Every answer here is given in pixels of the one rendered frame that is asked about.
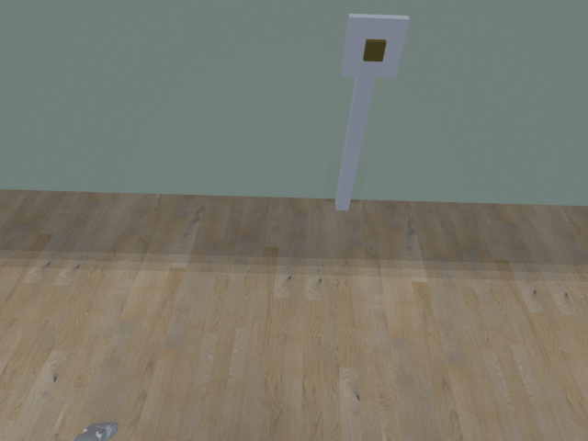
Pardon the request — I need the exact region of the button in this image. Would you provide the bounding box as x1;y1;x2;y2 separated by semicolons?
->
363;40;387;62

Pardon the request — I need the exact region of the panel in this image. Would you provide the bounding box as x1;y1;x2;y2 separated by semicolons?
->
335;14;410;210

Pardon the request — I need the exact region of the left robot hand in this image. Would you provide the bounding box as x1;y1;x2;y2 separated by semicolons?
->
71;422;119;441

